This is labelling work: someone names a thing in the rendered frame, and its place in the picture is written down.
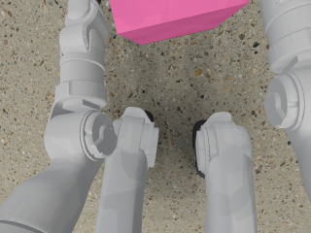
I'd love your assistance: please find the robot left upper arm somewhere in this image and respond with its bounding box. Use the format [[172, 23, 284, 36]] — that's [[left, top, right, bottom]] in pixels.
[[0, 110, 118, 233]]

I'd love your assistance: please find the robot right upper arm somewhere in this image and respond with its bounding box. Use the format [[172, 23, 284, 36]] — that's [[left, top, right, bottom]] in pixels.
[[263, 67, 311, 203]]

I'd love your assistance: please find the right robot thigh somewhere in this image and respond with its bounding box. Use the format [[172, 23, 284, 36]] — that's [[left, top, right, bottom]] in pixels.
[[195, 120, 258, 233]]

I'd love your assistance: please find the carton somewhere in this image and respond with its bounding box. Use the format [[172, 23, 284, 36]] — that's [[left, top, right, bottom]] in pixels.
[[109, 0, 249, 46]]

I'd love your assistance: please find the robot right forearm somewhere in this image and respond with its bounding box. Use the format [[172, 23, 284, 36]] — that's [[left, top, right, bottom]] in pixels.
[[259, 0, 311, 74]]

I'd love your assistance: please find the left robot thigh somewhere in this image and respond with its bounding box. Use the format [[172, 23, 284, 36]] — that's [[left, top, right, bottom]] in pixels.
[[94, 116, 159, 233]]

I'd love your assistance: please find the robot thigh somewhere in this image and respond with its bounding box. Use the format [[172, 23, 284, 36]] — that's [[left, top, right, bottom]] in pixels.
[[94, 116, 159, 233], [195, 120, 258, 233]]

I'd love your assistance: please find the robot left forearm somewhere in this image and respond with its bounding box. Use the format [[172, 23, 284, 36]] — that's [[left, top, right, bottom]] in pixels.
[[44, 0, 110, 142]]

